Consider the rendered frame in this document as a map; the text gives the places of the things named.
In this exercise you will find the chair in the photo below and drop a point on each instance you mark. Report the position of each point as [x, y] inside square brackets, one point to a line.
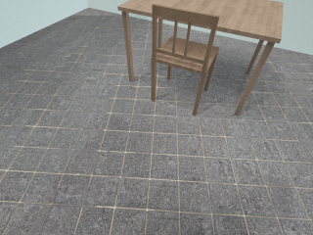
[182, 53]

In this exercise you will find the table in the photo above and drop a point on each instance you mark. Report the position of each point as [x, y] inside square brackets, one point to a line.
[258, 19]

